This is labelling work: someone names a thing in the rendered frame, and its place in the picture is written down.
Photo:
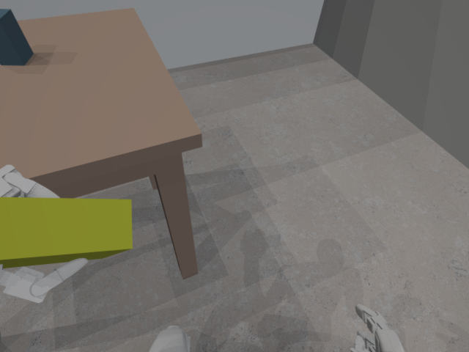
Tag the robot left hand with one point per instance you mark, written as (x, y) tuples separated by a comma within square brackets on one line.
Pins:
[(28, 283)]

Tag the table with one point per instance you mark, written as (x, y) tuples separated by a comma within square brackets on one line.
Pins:
[(95, 107)]

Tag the sponge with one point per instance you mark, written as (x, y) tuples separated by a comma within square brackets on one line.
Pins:
[(38, 231)]

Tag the robot right hand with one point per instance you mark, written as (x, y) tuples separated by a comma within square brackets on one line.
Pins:
[(385, 340)]

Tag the left robot thigh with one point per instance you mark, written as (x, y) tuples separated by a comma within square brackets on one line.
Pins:
[(171, 340)]

